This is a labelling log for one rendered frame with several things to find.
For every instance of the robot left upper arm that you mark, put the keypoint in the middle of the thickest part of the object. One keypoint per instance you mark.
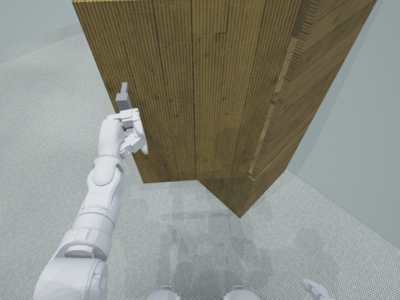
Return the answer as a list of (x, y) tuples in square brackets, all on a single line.
[(70, 278)]

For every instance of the robot shin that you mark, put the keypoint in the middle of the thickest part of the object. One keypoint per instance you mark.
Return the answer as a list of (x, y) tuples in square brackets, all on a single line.
[(166, 288), (236, 287)]

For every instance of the robot right hand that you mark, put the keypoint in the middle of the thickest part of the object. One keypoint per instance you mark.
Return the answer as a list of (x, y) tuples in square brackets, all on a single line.
[(317, 291)]

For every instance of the robot right shin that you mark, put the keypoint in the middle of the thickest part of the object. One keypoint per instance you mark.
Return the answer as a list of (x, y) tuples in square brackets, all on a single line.
[(236, 287)]

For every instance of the robot left shin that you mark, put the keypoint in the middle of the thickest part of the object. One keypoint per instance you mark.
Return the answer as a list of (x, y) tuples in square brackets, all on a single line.
[(166, 288)]

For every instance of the robot left forearm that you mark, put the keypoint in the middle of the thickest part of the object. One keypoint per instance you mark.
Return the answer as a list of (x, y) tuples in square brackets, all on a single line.
[(90, 235)]

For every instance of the handle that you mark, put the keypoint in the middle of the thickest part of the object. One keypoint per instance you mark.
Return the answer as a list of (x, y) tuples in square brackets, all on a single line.
[(122, 99)]

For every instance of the robot left hand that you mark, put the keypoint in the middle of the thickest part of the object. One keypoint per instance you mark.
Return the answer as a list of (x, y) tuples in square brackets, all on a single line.
[(113, 141)]

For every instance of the cupboard door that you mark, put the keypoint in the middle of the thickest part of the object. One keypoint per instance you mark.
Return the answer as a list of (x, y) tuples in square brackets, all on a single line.
[(202, 74)]

